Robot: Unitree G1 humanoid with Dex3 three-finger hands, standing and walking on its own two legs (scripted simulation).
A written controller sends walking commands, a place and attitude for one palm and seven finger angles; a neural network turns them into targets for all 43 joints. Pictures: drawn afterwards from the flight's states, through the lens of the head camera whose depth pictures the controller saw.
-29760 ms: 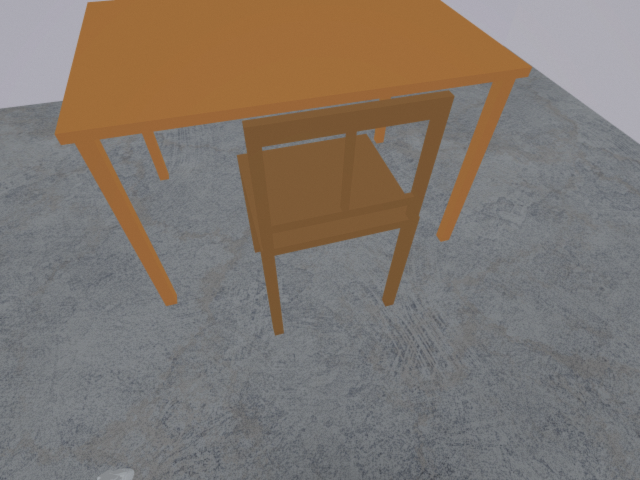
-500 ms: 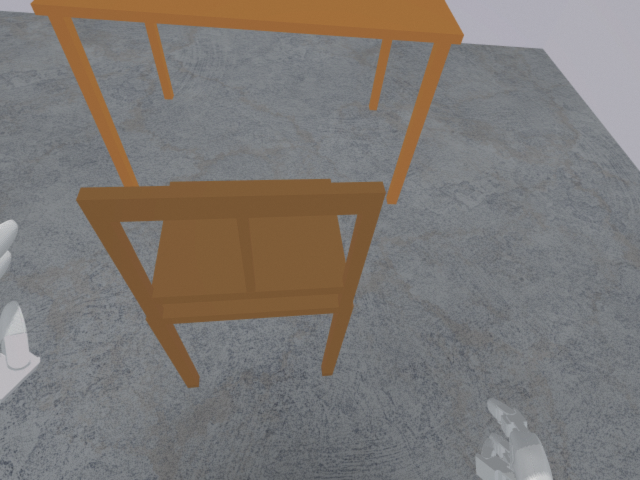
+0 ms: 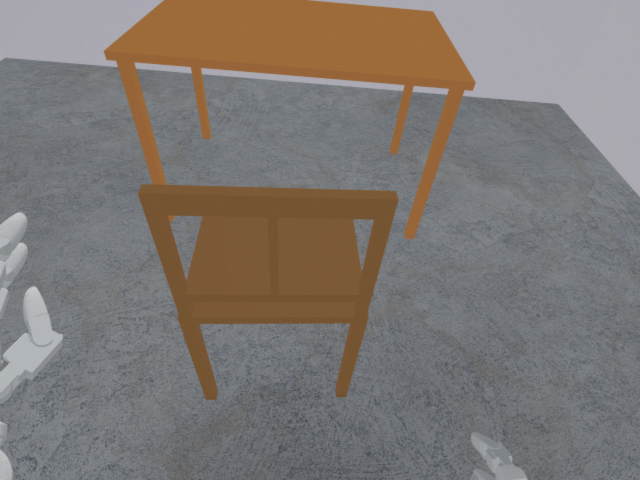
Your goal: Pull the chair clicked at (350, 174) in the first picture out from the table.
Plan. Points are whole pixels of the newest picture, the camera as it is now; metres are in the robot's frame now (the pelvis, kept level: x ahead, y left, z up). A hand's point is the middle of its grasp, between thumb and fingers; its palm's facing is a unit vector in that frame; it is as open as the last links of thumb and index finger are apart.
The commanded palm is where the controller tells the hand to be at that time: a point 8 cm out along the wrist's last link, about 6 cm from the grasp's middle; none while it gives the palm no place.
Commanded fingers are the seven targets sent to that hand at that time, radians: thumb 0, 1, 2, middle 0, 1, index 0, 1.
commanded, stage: stop stepping back and stand still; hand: left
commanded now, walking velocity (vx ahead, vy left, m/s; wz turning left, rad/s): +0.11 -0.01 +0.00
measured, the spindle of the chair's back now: (273, 256) +0.55 +0.11 -0.10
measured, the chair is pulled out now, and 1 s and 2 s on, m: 0.55 0.55 0.55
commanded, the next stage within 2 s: let the arm hang, fingers relaxed in 0.10 s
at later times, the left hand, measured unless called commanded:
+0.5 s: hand out of the picture +0.12 +0.15 -0.16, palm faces +0.13 -0.99 -0.09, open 6.9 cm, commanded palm none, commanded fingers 0.00 0.90 0.90 -0.20 -0.30 -0.20 -0.30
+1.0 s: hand out of the picture +0.03 +0.15 -0.17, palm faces +0.05 -0.98 -0.20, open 7.4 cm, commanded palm none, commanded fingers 0.00 0.90 0.90 -0.20 -0.30 -0.20 -0.30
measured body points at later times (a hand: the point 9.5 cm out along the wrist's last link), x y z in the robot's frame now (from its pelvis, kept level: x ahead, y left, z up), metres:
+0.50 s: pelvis +0.03 -0.01 +0.00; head +0.06 +0.02 +0.45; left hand +0.12 +0.20 -0.15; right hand +0.10 -0.23 -0.13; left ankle +0.03 +0.11 -0.74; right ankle +0.06 -0.13 -0.74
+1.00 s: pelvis +0.04 -0.02 +0.00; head +0.06 -0.03 +0.45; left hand +0.03 +0.20 -0.15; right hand +0.03 -0.23 -0.16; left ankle +0.03 +0.11 -0.74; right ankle +0.06 -0.13 -0.74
